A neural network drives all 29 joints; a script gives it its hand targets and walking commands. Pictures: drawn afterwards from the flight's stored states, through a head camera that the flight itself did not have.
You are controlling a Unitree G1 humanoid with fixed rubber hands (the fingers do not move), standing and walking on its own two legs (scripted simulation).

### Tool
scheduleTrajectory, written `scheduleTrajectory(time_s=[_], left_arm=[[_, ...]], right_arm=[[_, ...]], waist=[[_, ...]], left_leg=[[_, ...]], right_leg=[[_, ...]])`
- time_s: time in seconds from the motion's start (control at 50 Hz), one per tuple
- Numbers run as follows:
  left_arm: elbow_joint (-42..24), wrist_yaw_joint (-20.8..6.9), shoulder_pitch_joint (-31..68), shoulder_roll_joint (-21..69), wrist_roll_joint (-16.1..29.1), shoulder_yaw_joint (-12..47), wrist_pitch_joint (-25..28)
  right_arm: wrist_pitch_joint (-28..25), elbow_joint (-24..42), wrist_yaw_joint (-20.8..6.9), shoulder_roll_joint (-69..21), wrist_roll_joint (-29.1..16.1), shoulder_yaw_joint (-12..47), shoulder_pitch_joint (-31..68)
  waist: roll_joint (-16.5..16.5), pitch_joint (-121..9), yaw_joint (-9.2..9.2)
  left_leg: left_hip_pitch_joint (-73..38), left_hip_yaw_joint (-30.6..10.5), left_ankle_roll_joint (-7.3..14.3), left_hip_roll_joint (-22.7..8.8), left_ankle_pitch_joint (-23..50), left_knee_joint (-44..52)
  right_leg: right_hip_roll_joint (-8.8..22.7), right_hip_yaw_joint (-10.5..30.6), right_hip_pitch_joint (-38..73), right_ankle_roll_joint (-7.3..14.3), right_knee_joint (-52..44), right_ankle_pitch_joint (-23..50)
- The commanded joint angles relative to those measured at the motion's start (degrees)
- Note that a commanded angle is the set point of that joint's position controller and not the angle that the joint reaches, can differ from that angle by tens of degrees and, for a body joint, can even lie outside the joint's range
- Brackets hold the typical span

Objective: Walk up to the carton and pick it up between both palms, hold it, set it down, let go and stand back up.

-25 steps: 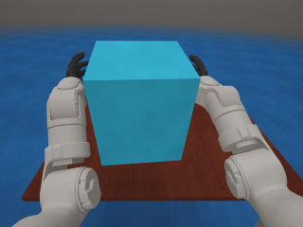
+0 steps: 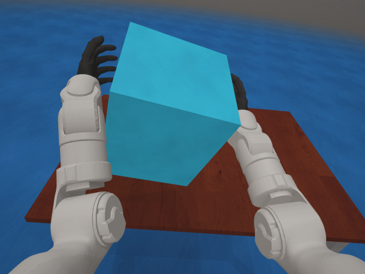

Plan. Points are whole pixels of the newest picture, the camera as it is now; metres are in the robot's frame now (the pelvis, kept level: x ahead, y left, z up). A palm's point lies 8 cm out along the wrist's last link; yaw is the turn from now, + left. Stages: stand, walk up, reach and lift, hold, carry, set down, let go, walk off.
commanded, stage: set down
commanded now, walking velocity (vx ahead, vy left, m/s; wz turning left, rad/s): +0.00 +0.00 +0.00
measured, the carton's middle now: (162, 114) +0.40 +0.02 +0.21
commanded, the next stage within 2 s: none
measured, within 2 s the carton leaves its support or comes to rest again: neither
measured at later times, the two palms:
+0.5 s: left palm (93, 97) +0.40 +0.16 +0.25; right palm (231, 120) +0.39 -0.13 +0.21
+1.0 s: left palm (98, 111) +0.42 +0.16 +0.21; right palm (228, 128) +0.40 -0.14 +0.17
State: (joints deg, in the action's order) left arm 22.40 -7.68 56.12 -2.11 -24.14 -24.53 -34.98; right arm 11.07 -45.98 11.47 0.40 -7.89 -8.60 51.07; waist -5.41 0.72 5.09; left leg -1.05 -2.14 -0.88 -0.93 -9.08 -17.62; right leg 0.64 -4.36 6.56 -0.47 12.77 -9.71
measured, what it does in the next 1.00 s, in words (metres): stands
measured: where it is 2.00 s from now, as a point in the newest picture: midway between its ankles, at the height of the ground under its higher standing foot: outside the picture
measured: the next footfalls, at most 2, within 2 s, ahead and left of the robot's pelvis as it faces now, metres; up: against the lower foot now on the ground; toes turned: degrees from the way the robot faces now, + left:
none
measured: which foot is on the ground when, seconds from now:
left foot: down 0.00-1.00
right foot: down 0.00-1.00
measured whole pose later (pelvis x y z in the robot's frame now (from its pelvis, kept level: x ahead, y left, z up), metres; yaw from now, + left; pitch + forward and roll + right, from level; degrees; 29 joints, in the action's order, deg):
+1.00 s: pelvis +0.00 +0.00 +0.00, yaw -2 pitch -6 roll -1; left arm 36.0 -2.6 52.6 -1.3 -20.0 -23.6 -22.5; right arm 4.1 -53.0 9.0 -0.6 1.0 -16.5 49.2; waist -4.8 1.3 1.0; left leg 3.2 -0.4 -0.9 -1.5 -9.4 -18.1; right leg 0.3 -2.7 1.8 -0.7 12.9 -9.1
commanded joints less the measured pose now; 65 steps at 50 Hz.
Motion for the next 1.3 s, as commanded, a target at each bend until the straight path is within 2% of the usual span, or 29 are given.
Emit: scheduleTrajectory(time_s=[0.0,0.16,0.26,0.32,0.38,0.4,0.42,0.44,0.52,0.56,0.62,0.64,0.68,0.72,0.74,0.8,0.82,0.86,0.88,0.92,0.98,1.0,1.04,1.08,1.12,1.18,1.22,1.26,1.28], left_arm=[[0.64,-5.76,22.81,31.65,7.72,22.85,0.45],[-1.99,-2.81,21.76,33.01,9.76,27.36,1.93],[0.56,-2.82,20.72,31.99,8.96,25.17,2.10],[1.51,-3.72,20.32,28.51,7.87,21.41,1.75],[3.95,-4.46,20.83,29.26,7.44,20.56,2.21],[3.03,-4.30,20.76,29.84,8.06,21.30,2.76],[3.63,-4.08,20.44,30.06,8.31,21.55,3.17],[3.33,-3.87,20.89,30.12,8.42,22.09,3.74],[8.79,-3.96,22.55,29.50,7.67,20.25,5.27],[7.86,-3.62,22.07,30.22,8.03,20.84,6.31],[9.71,-3.54,22.20,29.82,8.12,19.95,7.28],[9.06,-3.25,22.70,30.70,8.55,20.91,7.70],[9.96,-2.77,22.30,30.88,9.01,20.99,8.62],[10.77,-2.59,23.31,30.78,9.19,21.32,9.45],[10.56,-2.55,23.16,30.86,9.51,21.15,9.87],[10.02,-2.01,22.75,31.73,9.87,22.10,11.03],[12.09,-1.96,22.74,31.28,9.25,21.70,11.15],[13.75,-2.05,23.01,29.86,8.49,19.87,11.35],[13.67,-2.01,23.83,30.40,8.57,19.35,11.58],[13.46,-1.90,24.14,30.64,9.52,19.80,12.29],[16.88,-2.53,23.15,29.57,8.32,17.82,12.96],[15.97,-2.53,24.08,30.01,8.34,17.58,13.38],[14.96,-2.08,24.94,30.90,9.15,18.98,14.37],[17.37,-2.04,23.40,30.19,8.37,17.84,14.83],[18.24,-2.55,22.12,29.14,7.36,16.02,15.04],[16.12,-2.42,22.60,30.46,7.86,17.40,15.71],[18.01,-2.59,21.15,30.27,7.61,16.86,15.79],[17.36,-2.52,21.87,30.20,8.12,17.40,16.18],[17.16,-2.40,21.88,30.33,8.12,18.05,16.52]], right_arm=[[-8.36,22.83,-5.34,-20.38,-1.88,14.16,48.00],[-9.98,24.60,-5.92,-21.56,-1.70,16.89,47.64],[-9.02,21.46,-6.26,-21.96,-1.10,15.98,45.80],[-7.40,16.87,-6.64,-22.22,-0.32,14.77,43.05],[-8.03,16.54,-6.94,-22.25,1.08,12.53,43.88],[-8.62,18.64,-6.88,-22.41,1.18,12.82,44.77],[-9.01,19.65,-6.82,-22.80,1.12,13.42,45.52],[-9.33,19.26,-6.91,-22.25,1.17,12.84,45.39],[-9.24,11.85,-7.71,-20.94,5.36,7.03,42.98],[-10.28,12.92,-8.04,-21.52,5.58,7.17,43.05],[-10.71,10.88,-8.09,-21.32,6.07,6.88,42.64],[-11.24,11.59,-8.30,-21.54,6.04,6.81,43.09],[-11.67,12.80,-8.43,-22.12,6.18,7.91,44.28],[-11.70,11.90,-8.26,-22.59,6.22,7.74,44.36],[-11.94,12.65,-8.22,-23.59,6.13,8.38,44.56],[-12.58,13.65,-8.41,-24.37,5.29,9.75,44.91],[-12.16,11.67,-8.60,-23.43,5.96,8.67,44.21],[-11.40,7.68,-8.88,-23.51,7.57,6.75,42.42],[-11.44,7.40,-9.01,-23.94,8.04,5.82,41.93],[-12.21,8.35,-9.00,-25.05,7.96,6.71,42.88],[-11.92,6.35,-8.83,-24.84,9.21,5.62,42.20],[-12.13,6.97,-8.94,-25.85,8.78,5.54,42.80],[-12.90,7.65,-9.15,-26.03,9.05,5.48,43.18],[-12.76,6.46,-9.27,-25.61,9.50,5.50,41.97],[-12.75,6.33,-9.30,-25.88,10.33,5.32,41.24],[-13.58,7.15,-9.46,-26.87,10.41,6.07,40.88],[-13.78,7.38,-9.60,-26.19,11.05,5.62,40.97],[-13.69,6.20,-9.47,-26.19,11.95,4.49,39.48],[-13.76,6.17,-9.57,-26.77,11.51,5.04,38.89]], waist=[[6.87,-19.46,1.78],[7.65,-22.55,-0.16],[6.59,-20.68,-1.09],[3.58,-16.61,-2.48],[4.94,-17.12,-2.23],[5.26,-20.06,-1.79],[5.66,-20.80,-2.78],[5.73,-21.53,-2.27],[6.42,-15.28,-0.97],[7.50,-18.12,-1.60],[6.48,-18.41,-1.76],[8.04,-20.01,-1.87],[6.96,-20.41,-2.40],[6.33,-20.85,-1.91],[5.72,-21.70,-2.50],[6.87,-25.65,-3.26],[7.11,-22.93,-2.81],[7.09,-18.23,-3.41],[7.10,-18.61,-3.46],[6.62,-21.78,-3.67],[5.19,-19.26,-3.51],[6.08,-20.10,-4.29],[6.61,-23.78,-3.77],[6.27,-22.19,-3.83],[4.42,-20.59,-4.58],[5.80,-23.42,-4.65],[5.74,-21.57,-4.91],[6.00,-21.75,-3.87],[6.88,-22.36,-4.07]], left_leg=[[-9.46,5.43,-1.27,2.72,23.79,-2.46],[-9.46,5.12,-1.60,2.67,23.22,-3.56],[-7.32,5.41,-1.05,2.98,20.13,-2.53],[-6.43,6.27,-0.35,3.00,18.41,-1.60],[-5.40,6.93,-0.69,3.06,16.03,-1.05],[-6.85,6.84,-0.98,2.96,18.53,-1.83],[-7.60,7.09,-1.35,3.28,20.35,-2.78],[-8.41,6.91,-1.81,3.31,21.68,-3.04],[-6.78,6.98,-1.85,2.63,13.77,-0.95],[-7.02,7.08,-2.18,2.50,17.18,-1.35],[-6.85,7.28,-2.46,2.69,17.65,-1.32],[-7.78,6.94,-2.96,2.46,19.20,-1.92],[-7.81,7.01,-2.94,2.60,21.42,-2.57],[-7.02,7.18,-2.97,2.69,19.43,-2.28],[-7.02,6.95,-2.76,2.75,20.10,-2.32],[-8.34,6.77,-3.19,2.78,25.07,-3.81],[-7.62,6.95,-3.25,2.68,21.62,-3.02],[-4.52,7.45,-2.47,2.61,15.64,-0.78],[-4.39,7.27,-2.38,2.29,15.27,-0.28],[-5.16,7.54,-2.33,2.56,18.18,-1.34],[-3.36,7.72,-1.68,2.70,15.26,-0.18],[-3.20,7.82,-1.88,2.88,16.41,-0.39],[-4.61,7.90,-2.49,2.86,19.97,-1.27],[-5.00,7.92,-2.30,2.71,19.57,-1.23],[-3.29,8.21,-1.69,2.85,18.25,-0.55],[-4.24,7.98,-2.28,2.77,22.97,-1.83],[-3.74,8.09,-2.41,2.84,22.10,-1.81],[-3.82,7.93,-2.77,2.56,21.51,-1.63],[-4.27,8.11,-2.81,2.44,22.85,-2.07]], right_leg=[[-4.20,-4.36,-0.52,-1.35,-0.14,12.14],[-3.90,-3.99,-0.94,-1.44,0.97,13.32],[-3.68,-3.51,-0.57,-1.94,1.03,13.25],[-3.28,-2.95,-0.61,-2.70,0.77,14.53],[-3.48,-3.00,-0.99,-2.49,0.45,12.50],[-3.57,-3.18,-0.47,-2.32,1.06,14.14],[-3.84,-3.42,-0.92,-2.55,1.07,14.91],[-4.11,-3.53,-1.20,-2.37,1.04,15.53],[-3.47,-3.92,-5.10,-1.52,-0.57,7.07],[-3.66,-3.86,-4.01,-1.31,0.11,9.29],[-3.78,-4.19,-3.69,-1.71,-0.06,9.62],[-3.84,-4.16,-3.98,-1.46,0.21,10.07],[-3.90,-4.21,-3.68,-1.50,0.18,11.97],[-3.76,-3.75,-3.38,-1.70,0.39,12.36],[-3.75,-3.67,-2.91,-1.94,0.31,13.54],[-4.18,-3.78,-2.48,-2.07,0.95,16.37],[-3.95,-3.57,-3.01,-1.77,0.13,13.28],[-3.43,-3.28,-4.41,-1.51,-0.67,9.13],[-3.46,-3.25,-4.47,-1.35,-0.70,8.58],[-3.36,-2.96,-3.22,-1.69,0.27,13.08],[-3.21,-2.97,-2.09,-2.11,-0.19,12.01],[-2.98,-2.69,-2.22,-2.13,0.15,13.05],[-3.46,-3.10,-2.20,-2.14,0.81,15.10],[-3.31,-2.90,-2.13,-2.26,0.38,14.80],[-3.55,-2.75,-1.32,-2.56,0.39,14.45],[-3.51,-2.67,-0.74,-2.29,1.11,18.92],[-3.67,-2.70,-1.14,-2.49,0.72,17.41],[-3.56,-2.96,-1.97,-1.97,0.77,16.57],[-3.44,-2.66,-1.70,-1.86,1.13,17.76]])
